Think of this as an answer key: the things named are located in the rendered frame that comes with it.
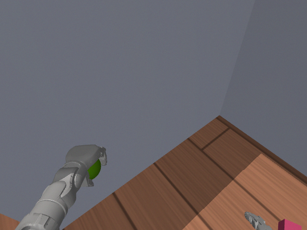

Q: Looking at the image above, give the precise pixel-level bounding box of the left robot arm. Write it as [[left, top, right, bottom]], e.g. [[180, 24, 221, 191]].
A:
[[15, 160, 87, 230]]

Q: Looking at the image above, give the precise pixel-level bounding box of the right robot hand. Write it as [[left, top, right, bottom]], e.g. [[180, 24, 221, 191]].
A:
[[245, 212, 272, 230]]

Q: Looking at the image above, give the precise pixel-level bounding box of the left robot hand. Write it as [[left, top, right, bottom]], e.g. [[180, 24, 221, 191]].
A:
[[65, 145, 107, 187]]

